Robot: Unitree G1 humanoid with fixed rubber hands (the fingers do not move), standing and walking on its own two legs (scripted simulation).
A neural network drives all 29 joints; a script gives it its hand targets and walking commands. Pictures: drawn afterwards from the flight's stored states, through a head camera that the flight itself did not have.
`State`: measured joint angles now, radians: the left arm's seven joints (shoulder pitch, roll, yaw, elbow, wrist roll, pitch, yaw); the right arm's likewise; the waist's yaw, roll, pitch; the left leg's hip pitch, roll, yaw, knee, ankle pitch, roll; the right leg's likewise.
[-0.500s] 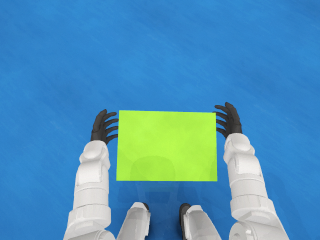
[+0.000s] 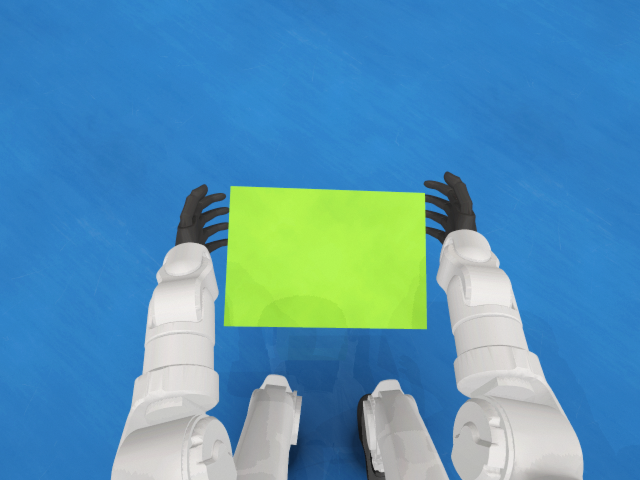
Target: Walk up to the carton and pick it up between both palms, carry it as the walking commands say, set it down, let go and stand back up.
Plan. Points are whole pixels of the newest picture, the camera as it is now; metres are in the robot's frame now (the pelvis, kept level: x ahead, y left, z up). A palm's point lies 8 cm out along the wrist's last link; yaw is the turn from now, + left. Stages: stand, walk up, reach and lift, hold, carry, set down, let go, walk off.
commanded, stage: set down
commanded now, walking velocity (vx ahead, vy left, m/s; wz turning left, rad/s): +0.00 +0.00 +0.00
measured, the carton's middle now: (322, 262) +0.42 +0.03 -0.15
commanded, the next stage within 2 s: none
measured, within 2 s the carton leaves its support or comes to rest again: neither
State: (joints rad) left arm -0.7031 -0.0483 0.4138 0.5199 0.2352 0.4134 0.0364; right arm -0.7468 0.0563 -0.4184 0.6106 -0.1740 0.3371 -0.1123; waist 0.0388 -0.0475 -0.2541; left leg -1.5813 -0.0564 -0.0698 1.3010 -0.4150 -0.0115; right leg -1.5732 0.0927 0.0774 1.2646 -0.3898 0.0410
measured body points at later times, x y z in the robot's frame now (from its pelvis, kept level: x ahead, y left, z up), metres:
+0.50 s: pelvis +0.00 -0.01 -0.08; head +0.24 +0.01 +0.30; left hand +0.44 +0.20 -0.16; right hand +0.47 -0.13 -0.16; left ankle +0.07 +0.12 -0.59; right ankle +0.08 -0.13 -0.59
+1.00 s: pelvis -0.03 +0.00 -0.15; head +0.26 +0.04 +0.19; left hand +0.46 +0.21 -0.26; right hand +0.49 -0.12 -0.25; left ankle +0.07 +0.12 -0.59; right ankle +0.08 -0.13 -0.59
